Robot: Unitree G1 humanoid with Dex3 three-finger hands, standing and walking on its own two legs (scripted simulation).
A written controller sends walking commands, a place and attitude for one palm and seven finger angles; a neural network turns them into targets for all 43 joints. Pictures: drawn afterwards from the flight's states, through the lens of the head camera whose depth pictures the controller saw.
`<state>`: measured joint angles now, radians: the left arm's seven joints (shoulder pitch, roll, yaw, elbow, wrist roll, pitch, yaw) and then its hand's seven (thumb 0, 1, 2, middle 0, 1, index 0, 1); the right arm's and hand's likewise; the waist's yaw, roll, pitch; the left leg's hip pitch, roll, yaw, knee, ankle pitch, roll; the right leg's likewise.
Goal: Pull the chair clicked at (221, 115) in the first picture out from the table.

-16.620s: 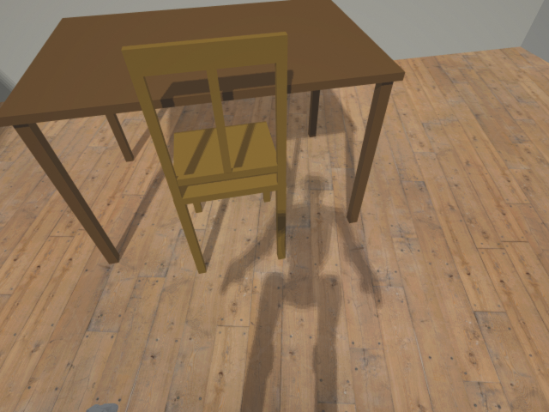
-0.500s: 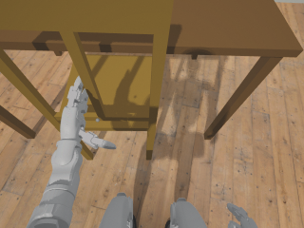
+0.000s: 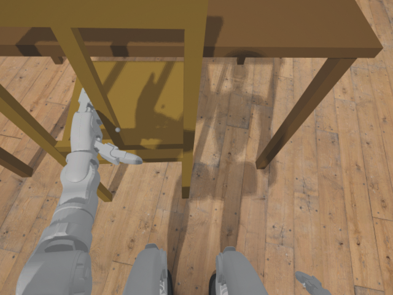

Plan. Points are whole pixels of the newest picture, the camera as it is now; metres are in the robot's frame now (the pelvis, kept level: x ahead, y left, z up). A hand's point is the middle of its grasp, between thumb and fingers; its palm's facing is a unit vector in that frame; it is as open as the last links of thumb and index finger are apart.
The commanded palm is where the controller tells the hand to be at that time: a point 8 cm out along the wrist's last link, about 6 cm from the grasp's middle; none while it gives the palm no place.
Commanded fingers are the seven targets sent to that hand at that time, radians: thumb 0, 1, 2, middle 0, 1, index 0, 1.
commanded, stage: push the fingers through the gap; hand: left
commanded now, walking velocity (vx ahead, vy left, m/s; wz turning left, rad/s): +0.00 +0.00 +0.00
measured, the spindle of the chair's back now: (100, 101) +0.48 +0.18 +0.06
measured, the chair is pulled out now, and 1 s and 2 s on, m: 0.00 0.00 0.02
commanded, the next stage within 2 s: hook a spindle and tug to test in 0.56 s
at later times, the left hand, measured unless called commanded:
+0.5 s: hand (115, 119) +0.46 +0.16 +0.03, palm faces +0.03 -1.00 -0.02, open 16.9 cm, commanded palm +0.43 +0.21 +0.03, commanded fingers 0.00 -0.50 0.30 -0.06 -0.08 -0.06 -0.08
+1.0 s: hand (116, 119) +0.46 +0.16 +0.02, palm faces +0.02 -1.00 -0.02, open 15.6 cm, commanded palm +0.44 +0.20 +0.03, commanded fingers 0.00 -0.33 0.37 -0.38 -1.07 -0.38 -1.07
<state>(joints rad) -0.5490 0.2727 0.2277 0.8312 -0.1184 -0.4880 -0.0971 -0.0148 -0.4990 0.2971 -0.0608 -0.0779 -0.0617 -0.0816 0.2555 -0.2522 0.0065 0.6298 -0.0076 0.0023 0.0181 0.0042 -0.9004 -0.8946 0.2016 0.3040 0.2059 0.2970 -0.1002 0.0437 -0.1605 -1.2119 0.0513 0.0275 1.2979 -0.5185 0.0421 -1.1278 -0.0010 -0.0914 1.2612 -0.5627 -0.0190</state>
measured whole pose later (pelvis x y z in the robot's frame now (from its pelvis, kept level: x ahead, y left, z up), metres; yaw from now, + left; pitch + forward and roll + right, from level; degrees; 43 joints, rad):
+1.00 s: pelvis +0.01 +0.01 +0.00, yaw -1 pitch +26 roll -4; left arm -0.64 0.29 0.26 0.93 -0.11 -0.52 -0.11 -0.02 -0.50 0.30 -0.22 -0.56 -0.22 -0.57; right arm 0.27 -0.25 0.01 0.63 -0.02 0.05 0.03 0.00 -0.90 -0.89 0.20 0.30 0.21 0.30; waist -0.11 0.04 -0.16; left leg -1.23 0.05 0.03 1.30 -0.53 0.05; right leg -1.14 0.00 -0.09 1.25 -0.56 -0.01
